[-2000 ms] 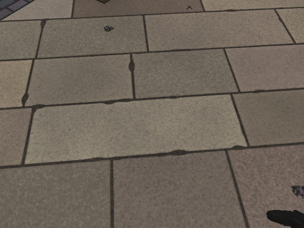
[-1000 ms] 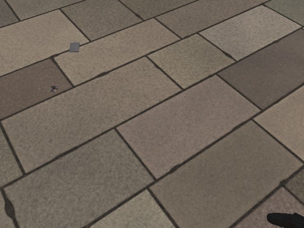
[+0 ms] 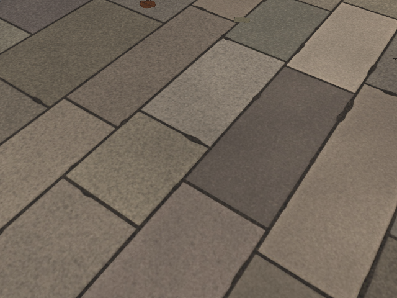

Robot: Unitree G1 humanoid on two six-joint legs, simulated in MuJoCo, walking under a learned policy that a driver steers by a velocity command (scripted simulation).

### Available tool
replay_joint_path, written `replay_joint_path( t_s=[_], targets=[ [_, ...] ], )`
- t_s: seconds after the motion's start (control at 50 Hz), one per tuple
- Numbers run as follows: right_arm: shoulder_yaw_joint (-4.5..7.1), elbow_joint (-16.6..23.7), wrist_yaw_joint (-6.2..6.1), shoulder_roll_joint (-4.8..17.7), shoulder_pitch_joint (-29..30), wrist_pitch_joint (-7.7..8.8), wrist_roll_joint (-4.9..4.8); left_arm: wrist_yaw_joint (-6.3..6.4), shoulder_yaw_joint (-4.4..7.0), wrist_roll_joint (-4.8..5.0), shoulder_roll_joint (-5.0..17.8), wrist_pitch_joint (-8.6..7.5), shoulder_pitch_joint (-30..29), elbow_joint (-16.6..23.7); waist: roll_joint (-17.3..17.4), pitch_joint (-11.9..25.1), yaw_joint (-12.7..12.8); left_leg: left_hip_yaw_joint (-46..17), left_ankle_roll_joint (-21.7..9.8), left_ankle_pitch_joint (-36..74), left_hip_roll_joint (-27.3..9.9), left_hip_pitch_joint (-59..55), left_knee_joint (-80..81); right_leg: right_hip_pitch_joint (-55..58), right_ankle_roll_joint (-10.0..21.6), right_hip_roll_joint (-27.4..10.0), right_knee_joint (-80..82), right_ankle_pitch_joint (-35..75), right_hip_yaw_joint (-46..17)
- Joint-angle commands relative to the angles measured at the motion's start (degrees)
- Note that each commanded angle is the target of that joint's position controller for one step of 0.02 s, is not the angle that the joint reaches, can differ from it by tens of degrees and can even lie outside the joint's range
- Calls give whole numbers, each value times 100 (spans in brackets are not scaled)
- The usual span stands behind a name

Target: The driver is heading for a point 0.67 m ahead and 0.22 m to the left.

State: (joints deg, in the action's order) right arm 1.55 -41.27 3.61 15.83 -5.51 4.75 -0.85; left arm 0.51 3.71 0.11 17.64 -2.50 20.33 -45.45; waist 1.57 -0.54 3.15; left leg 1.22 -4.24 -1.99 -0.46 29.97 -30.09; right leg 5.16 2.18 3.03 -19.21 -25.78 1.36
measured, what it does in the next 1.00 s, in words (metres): walks ahead, turning left: right foot, then left foot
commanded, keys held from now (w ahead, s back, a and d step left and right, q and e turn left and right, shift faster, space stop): w+q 0.60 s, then q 0.36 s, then no key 0.04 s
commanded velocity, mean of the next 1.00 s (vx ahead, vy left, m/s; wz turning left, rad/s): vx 0.40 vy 0.00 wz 0.53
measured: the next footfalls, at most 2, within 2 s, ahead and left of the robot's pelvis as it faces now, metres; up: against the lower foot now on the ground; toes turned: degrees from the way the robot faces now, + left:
right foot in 0.48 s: +0.47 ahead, -0.06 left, +0.00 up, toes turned +21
left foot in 0.96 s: +0.54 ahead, +0.24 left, +0.00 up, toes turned +35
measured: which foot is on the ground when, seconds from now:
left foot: down 0.00-0.50, up 0.52-0.94, down 0.96-1.00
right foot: down 0.00-0.00, up 0.02-0.46, down 0.48-0.96, up 0.98-1.00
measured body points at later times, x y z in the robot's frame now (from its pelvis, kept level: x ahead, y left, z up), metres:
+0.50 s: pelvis +0.29 +0.01 +0.01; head +0.32 +0.01 +0.45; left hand +0.46 +0.30 -0.05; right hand +0.40 -0.27 -0.11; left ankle +0.14 +0.10 -0.72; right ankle +0.43 -0.08 -0.72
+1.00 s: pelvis +0.47 +0.09 +0.00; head +0.51 +0.13 +0.45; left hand +0.39 +0.39 -0.12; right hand +0.79 -0.01 -0.07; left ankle +0.51 +0.22 -0.72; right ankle +0.44 -0.08 -0.68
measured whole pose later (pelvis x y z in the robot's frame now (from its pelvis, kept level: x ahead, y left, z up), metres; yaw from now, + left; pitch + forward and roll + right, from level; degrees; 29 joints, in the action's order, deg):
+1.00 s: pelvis +0.47 +0.09 +0.00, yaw +35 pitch +2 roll -2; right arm 4.1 -32.5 1.5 17.7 -6.4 -0.3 0.2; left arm 0.7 4.0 -0.1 18.2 -2.0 10.8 -45.8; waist 0.4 -4.6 2.3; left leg 0.2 -4.2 -7.1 1.1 28.3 -33.7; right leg -13.7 -2.1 -2.2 -50.2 -31.8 6.2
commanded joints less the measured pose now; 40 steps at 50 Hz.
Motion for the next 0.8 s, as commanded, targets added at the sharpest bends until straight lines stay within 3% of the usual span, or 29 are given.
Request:
replay_joint_path(
  t_s=[0.02,0.04,0.06,0.08,0.1,0.12,0.14,0.2,0.26,0.32,0.4,0.44,0.46,0.48,0.5,0.52,0.54,0.56,0.58,0.6,0.62,0.66,0.7,0.8],
  targets=[
    [513,53,-97,1418,-1679,10,21,151,119,-134,740,0,-83,483,111,1409,-989,-1122,-688,253,-541,-3094,-55,-1455,154,-1047,-3421,4829,213],
    [573,19,-65,1720,-1843,30,-24,32,-78,-179,95,-138,631,590,1544,1982,-512,-4217,-1802,-973,-1762,-4998,588,-3909,-268,204,-5327,-139,-110],
    [443,38,-80,1152,-1938,15,-93,-51,-24,-31,565,-307,176,557,933,2056,-889,-4666,-1655,-1851,-1726,-5262,1122,-4586,-199,8,-5831,-548,-919],
    [406,117,-128,1020,-1631,-1,-47,-114,23,153,762,-427,-426,773,634,1251,-942,-3896,-1427,-1715,-1588,-4642,1249,-4960,-126,-258,-5769,-77,-900],
    [402,205,-160,1010,-1340,-16,-4,-100,-7,115,708,-504,-759,859,14,810,-827,-3376,-1298,-1206,-1390,-3887,1308,-4865,-90,-478,-5409,307,-808],
    [373,272,-179,921,-1089,-29,20,-72,23,-15,710,-530,-918,899,-237,439,-648,-2974,-1260,-505,-1219,-3193,1400,-4674,-136,-620,-4926,530,-751],
    [334,346,-206,846,-967,-28,83,-62,47,-75,700,-500,-849,922,-102,389,-457,-2735,-1259,17,-1072,-2766,1511,-4315,-180,-714,-4687,671,-776],
    [347,392,-270,860,-890,-43,34,-35,15,-120,514,-350,-652,912,108,251,-253,-2269,-1326,669,-891,-2087,1712,-4063,-438,-765,-3951,739,-614],
    [416,325,-375,1061,-1030,-80,-11,-8,-68,-131,315,-300,-1214,1052,141,61,-405,-1809,-1126,642,-580,-1566,1776,-3897,-644,-634,-2770,1783,-478],
    [431,228,-442,1079,-1281,-161,-48,-54,-109,-74,217,-357,-1824,1154,260,63,-662,-1681,-844,208,-351,-1328,1644,-3329,-693,-348,-1631,2905,-431],
    [436,127,-472,1031,-1564,-250,-90,-127,-23,21,426,-441,-2156,1246,371,97,-718,-2302,-699,-304,-561,-1896,1178,-3093,-573,-220,-945,2788,-662],
    [454,150,-481,1028,-1483,-281,-67,-139,55,44,568,-490,-1958,1201,530,114,-548,-2615,-599,-247,-675,-2144,829,-2818,-393,-242,-785,2337,-698],
    [436,184,-474,950,-1390,-294,-57,-123,112,40,637,-514,-1596,1100,562,218,-328,-2614,-499,-127,-579,-2098,539,-2310,-247,-255,-563,2315,-613],
    [362,240,-453,740,-1360,-280,-25,-83,195,-22,804,-538,-1051,1008,464,640,-50,-2391,-326,-14,-316,-1873,-195,-1334,-13,-543,-518,2236,-760],
    [234,344,-434,381,-1460,-256,77,-32,279,-89,1114,-532,-210,940,-252,1438,241,-1840,-111,-1058,92,-1176,-1784,103,347,-1558,-585,1827,-1759],
    [160,528,-430,206,-2185,-211,-106,-78,371,-113,1452,-435,130,718,-2205,1902,-128,-1177,177,-3274,691,743,-3383,1472,1196,-2643,-27,399,-4359],
    [270,348,-452,808,-2092,-220,-143,-106,261,1,898,-412,-60,826,-1447,1368,-7,-1271,267,-3030,188,1357,-4080,1121,1079,-2630,192,-657,-4525],
    [351,411,-447,1052,-1503,-249,-99,-84,184,10,619,-383,-254,856,-916,699,135,-1133,315,-2483,33,1490,-4246,488,853,-2377,244,-347,-3614],
    [356,457,-451,981,-1246,-272,-46,-82,141,-41,543,-360,-488,864,-536,358,51,-981,372,-2076,-144,1324,-4177,-111,749,-2136,334,465,-2911],
    [371,527,-429,908,-1066,-269,-5,-76,107,-57,430,-345,-626,805,-522,94,-20,-957,405,-1814,-288,1266,-3960,-515,741,-1939,452,1080,-2417],
    [381,564,-397,816,-1054,-293,-37,-59,78,-107,376,-352,-744,781,-683,-39,-140,-917,443,-1693,-397,1010,-3845,-876,703,-1801,541,1829,-1953],
    [367,601,-388,617,-1105,-374,-55,-61,83,-91,355,-380,-869,697,-798,-68,-276,-705,570,-1769,-403,782,-3595,-1177,791,-1688,546,3551,-1229],
    [328,736,-395,475,-948,-432,-5,-41,156,-65,560,-363,-936,587,-756,-26,-332,-555,704,-1609,-415,854,-3105,-1194,900,-1737,519,4768,-736],
    [270,869,-234,360,-476,-437,12,81,214,5,786,-154,-1082,416,-679,214,-195,-175,638,-33,-348,155,-1446,-1175,762,-1575,464,4882,269]
  ],
)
